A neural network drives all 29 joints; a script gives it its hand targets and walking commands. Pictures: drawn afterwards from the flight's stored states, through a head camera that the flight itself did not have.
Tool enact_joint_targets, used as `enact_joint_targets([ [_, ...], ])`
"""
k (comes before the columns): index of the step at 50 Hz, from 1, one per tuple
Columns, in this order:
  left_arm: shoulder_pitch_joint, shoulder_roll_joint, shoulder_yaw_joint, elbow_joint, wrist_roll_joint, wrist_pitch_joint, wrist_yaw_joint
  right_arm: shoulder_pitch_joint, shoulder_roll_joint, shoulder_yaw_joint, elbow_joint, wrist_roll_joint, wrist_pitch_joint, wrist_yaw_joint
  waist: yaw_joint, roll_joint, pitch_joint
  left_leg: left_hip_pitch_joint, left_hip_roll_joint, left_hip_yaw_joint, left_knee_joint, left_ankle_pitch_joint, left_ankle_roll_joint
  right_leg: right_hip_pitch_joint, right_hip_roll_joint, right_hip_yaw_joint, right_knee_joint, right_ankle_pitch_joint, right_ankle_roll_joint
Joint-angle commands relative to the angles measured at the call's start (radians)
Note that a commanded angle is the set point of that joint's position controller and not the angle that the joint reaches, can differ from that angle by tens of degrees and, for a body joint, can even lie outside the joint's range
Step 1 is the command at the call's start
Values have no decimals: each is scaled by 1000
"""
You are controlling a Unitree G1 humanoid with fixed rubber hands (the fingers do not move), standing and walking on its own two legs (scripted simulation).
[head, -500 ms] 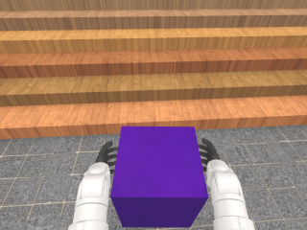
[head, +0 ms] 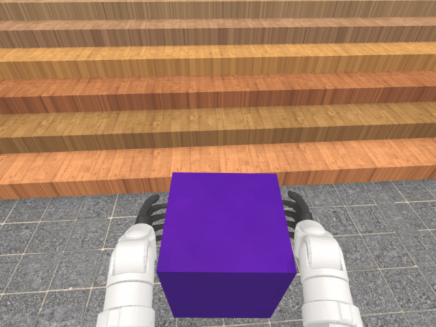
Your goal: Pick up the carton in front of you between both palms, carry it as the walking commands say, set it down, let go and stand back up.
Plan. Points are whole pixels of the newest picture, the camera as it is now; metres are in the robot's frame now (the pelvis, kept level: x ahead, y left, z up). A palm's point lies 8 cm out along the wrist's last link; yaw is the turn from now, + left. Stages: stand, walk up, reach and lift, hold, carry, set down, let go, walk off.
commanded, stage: hold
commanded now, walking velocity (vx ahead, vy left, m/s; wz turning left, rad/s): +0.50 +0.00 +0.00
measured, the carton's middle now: (223, 248) +0.29 +0.00 -0.02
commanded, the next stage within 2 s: carry in 0.02 s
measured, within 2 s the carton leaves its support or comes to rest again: neither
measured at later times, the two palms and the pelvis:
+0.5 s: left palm (157, 181) +0.41 +0.14 +0.06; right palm (294, 182) +0.40 -0.16 +0.06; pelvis +0.13 +0.00 -0.02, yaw -3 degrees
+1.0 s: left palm (164, 113) +0.70 +0.17 +0.05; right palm (263, 112) +0.70 -0.13 +0.06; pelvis +0.44 +0.02 -0.03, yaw -2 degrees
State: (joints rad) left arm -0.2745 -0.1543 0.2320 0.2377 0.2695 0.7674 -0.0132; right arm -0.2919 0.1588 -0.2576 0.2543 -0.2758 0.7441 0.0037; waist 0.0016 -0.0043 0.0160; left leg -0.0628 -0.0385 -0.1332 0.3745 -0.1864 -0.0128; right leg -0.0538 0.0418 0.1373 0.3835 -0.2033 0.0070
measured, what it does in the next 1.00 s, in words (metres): walks ahead: right foot, then left foot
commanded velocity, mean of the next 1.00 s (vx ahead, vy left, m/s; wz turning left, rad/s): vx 0.50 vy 0.00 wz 0.00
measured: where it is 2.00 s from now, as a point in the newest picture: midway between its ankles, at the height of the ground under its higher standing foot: (215, 204)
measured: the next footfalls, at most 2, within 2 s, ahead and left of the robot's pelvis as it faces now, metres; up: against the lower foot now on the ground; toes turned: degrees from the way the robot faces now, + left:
right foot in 0.58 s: +0.23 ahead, -0.10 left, +0.00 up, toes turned -8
left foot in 0.96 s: +0.58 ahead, +0.10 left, +0.00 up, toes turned +9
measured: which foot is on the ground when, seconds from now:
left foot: down 0.00-0.60, up 0.62-0.94, down 0.96-1.00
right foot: down 0.00-0.44, up 0.46-0.56, down 0.58-0.98, up 1.00-1.00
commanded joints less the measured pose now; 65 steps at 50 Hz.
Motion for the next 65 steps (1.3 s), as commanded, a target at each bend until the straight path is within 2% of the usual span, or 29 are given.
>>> enact_joint_targets([
  [1,-563,-890,-557,-51,-265,-40,-225,-507,914,564,-12,261,-13,238,-7,13,-227,-68,105,30,16,-114,9,-127,-106,-11,2,-102,-6],
  [3,-563,-884,-580,-88,-277,-35,-218,-501,912,585,-41,274,-6,229,-3,11,-220,-156,93,-4,-18,-489,24,-207,-86,8,-25,-483,-24],
  [4,-577,-884,-600,-117,-288,-29,-214,-509,911,605,-69,288,-1,224,-5,3,-203,-189,97,-2,-10,-547,26,-238,-84,1,-14,-530,-27],
  [7,-557,-876,-669,-185,-333,6,-198,-499,899,673,-146,333,37,205,-1,25,-287,-168,119,25,31,-376,36,-230,-87,-61,69,-327,-29],
  [12,-562,-827,-759,-317,-432,148,-173,-494,839,775,-287,421,178,171,-7,50,-264,-214,172,-17,33,-468,61,-311,-114,-74,107,-371,-31],
  [15,-526,-802,-783,-369,-486,245,-158,-483,825,817,-351,481,273,156,7,-78,-258,-350,119,116,205,-325,30,-182,-203,42,3,-354,-73],
  [16,-510,-800,-789,-389,-496,269,-151,-488,843,835,-383,508,301,156,12,-179,-254,-426,77,198,299,-262,7,-98,-252,118,-32,-278,-103],
  [18,-467,-811,-795,-437,-508,313,-136,-488,865,856,-430,564,346,163,9,-206,-229,-462,56,254,215,-264,-1,-37,-281,128,27,13,-149],
  [20,-470,-827,-815,-513,-530,354,-126,-443,886,857,-458,594,378,166,-8,-83,-301,-231,46,256,114,-179,7,-106,-202,-68,237,387,-97],
  [21,-466,-828,-820,-551,-542,373,-126,-401,882,844,-460,591,387,163,-23,56,-357,28,98,148,84,-6,48,-288,-141,-196,432,518,-36],
  [22,-478,-833,-831,-587,-558,387,-132,-349,879,833,-465,574,394,156,-31,278,-392,244,239,-53,54,352,107,-534,-97,-284,618,294,14],
  [23,-485,-854,-843,-605,-577,397,-142,-322,880,829,-494,561,402,147,-32,383,-323,390,341,-203,4,638,181,-807,-34,-301,627,-276,29],
  [25,-454,-870,-837,-613,-590,404,-153,-362,896,856,-608,559,420,134,-47,125,-265,426,389,-174,31,675,206,-868,-74,-261,433,-500,5],
  [27,-370,-866,-831,-634,-581,409,-149,-355,906,864,-677,576,432,134,-25,140,-316,266,324,4,57,603,115,-561,-34,-306,169,-219,-20],
  [29,-331,-858,-822,-648,-558,412,-138,-335,864,873,-706,597,446,142,16,91,-472,-82,208,258,306,481,21,102,1,-362,7,55,-37],
  [30,-274,-853,-807,-645,-538,412,-129,-371,834,884,-746,609,456,151,59,-103,-495,-326,131,314,542,160,-20,270,-220,7,-116,-195,-75],
  [31,-292,-844,-792,-653,-520,411,-119,-421,830,906,-764,633,469,162,28,-322,-445,-605,22,282,704,-286,-24,371,-425,392,-148,150,-209],
  [32,-338,-843,-791,-685,-521,421,-113,-415,837,910,-730,638,475,166,28,-206,-407,-716,85,173,823,-326,15,395,-471,369,-92,291,-268],
  [33,-341,-845,-798,-690,-527,431,-110,-392,829,894,-709,639,478,170,30,-107,-372,-747,119,161,846,-312,28,370,-439,273,-62,432,-259],
  [35,-354,-853,-817,-699,-545,442,-116,-335,842,874,-660,622,481,167,25,-24,-352,-756,154,162,730,-208,28,334,-394,130,-106,371,-187],
  [39,-337,-853,-844,-687,-589,454,-153,-233,873,846,-598,543,467,141,23,-100,-305,-683,95,262,463,-110,1,289,-310,-69,-129,493,-137],
  [44,-343,-829,-849,-655,-605,449,-182,-244,871,839,-600,501,459,124,17,-180,-216,-368,30,378,162,125,32,50,-259,-232,-128,585,-96],
  [47,-356,-814,-849,-673,-598,448,-183,-257,872,840,-604,509,458,131,-16,-138,-335,24,-20,439,115,73,45,-58,-204,-359,203,650,-40],
  [48,-388,-798,-848,-693,-598,448,-183,-276,873,841,-621,516,459,135,-39,-77,-387,189,74,326,116,-29,46,-195,-176,-347,398,421,-26],
  [49,-427,-802,-856,-725,-608,456,-180,-294,856,832,-619,518,457,138,-37,169,-429,268,383,-235,-59,-332,169,-409,-68,-327,702,98,14],
  [50,-447,-803,-856,-730,-606,458,-178,-320,869,842,-633,545,457,141,-33,238,-422,288,476,-477,-194,-301,249,-563,-19,-194,882,-232,-4],
  [53,-459,-836,-846,-748,-592,448,-161,-402,912,870,-705,598,457,147,-23,42,-382,110,399,-176,-157,-57,185,-569,-160,-122,878,-122,-58],
  [58,-394,-821,-824,-714,-535,441,-118,-415,848,880,-726,631,475,160,-19,95,-391,96,325,63,-174,115,149,-551,-152,-197,624,-38,-30],
  [65,-681,-659,-812,-658,-557,487,-84,-642,655,826,-641,631,514,142,-38,136,-278,148,264,200,-131,313,169,-636,-115,-283,332,105,-30],
])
